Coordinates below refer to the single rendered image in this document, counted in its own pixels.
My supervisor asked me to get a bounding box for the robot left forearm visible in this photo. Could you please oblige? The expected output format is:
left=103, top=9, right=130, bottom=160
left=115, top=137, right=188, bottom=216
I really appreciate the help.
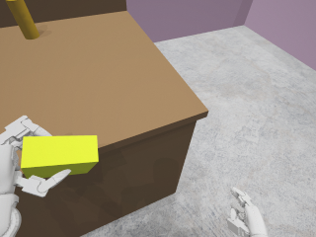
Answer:
left=0, top=194, right=22, bottom=237

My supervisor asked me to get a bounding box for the table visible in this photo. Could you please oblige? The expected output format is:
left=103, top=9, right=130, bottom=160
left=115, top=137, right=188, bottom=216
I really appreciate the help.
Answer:
left=0, top=0, right=209, bottom=237

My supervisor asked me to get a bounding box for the left robot hand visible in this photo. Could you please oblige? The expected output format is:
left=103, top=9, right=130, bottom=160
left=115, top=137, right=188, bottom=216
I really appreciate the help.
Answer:
left=0, top=116, right=71, bottom=198

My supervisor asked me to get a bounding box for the right robot hand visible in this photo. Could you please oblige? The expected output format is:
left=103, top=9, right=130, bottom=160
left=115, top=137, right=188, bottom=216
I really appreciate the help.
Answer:
left=227, top=187, right=269, bottom=237

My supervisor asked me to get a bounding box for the sponge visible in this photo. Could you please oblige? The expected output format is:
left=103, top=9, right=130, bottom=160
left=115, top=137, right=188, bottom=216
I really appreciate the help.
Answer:
left=21, top=135, right=99, bottom=179

